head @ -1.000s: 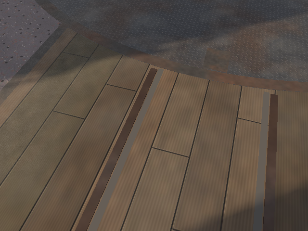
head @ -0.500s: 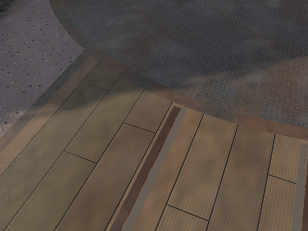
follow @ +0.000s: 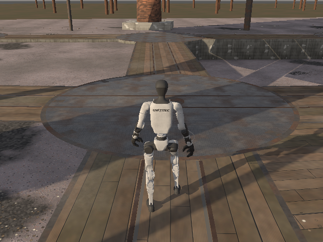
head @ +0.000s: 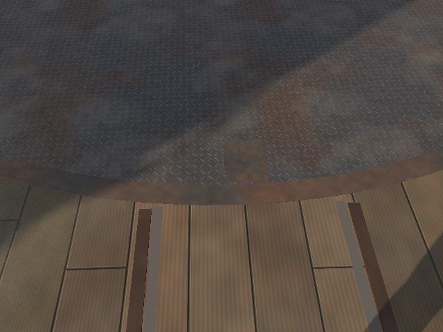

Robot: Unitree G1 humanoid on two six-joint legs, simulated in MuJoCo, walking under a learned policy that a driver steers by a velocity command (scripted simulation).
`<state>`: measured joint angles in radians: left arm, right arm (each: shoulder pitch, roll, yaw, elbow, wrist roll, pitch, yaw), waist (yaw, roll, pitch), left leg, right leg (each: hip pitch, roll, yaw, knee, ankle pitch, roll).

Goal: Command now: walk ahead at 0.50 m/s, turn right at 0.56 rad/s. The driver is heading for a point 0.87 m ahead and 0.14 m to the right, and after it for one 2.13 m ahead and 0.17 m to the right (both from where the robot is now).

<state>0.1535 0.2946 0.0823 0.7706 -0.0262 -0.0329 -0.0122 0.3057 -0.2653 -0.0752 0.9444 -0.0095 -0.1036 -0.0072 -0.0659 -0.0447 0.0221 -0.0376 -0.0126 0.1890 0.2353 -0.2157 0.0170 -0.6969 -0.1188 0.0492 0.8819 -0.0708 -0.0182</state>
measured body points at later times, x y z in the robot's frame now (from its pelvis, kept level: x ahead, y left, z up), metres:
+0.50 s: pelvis +0.27 -0.08 +0.00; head +0.30 -0.11 +0.45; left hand +0.40 +0.18 -0.10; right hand +0.40 -0.39 -0.09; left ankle +0.48 +0.07 -0.68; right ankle +0.23 -0.14 -0.75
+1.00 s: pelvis +0.55 -0.12 +0.00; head +0.58 -0.13 +0.45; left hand +0.82 +0.03 -0.09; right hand +0.45 -0.38 -0.12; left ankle +0.56 -0.02 -0.74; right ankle +0.60 -0.33 -0.69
